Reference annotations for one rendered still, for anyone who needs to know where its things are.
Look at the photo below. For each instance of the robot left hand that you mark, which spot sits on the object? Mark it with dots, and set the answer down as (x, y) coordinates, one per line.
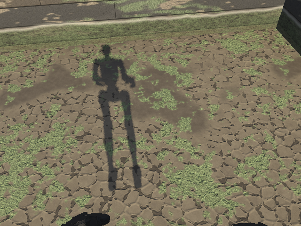
(85, 219)

